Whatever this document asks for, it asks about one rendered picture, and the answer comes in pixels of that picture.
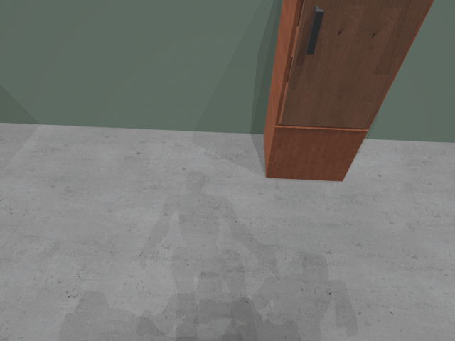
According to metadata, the handle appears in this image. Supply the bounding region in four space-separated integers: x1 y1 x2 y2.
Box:
306 6 324 55

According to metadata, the cupboard door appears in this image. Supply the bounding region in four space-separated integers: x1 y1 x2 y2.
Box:
280 0 431 129

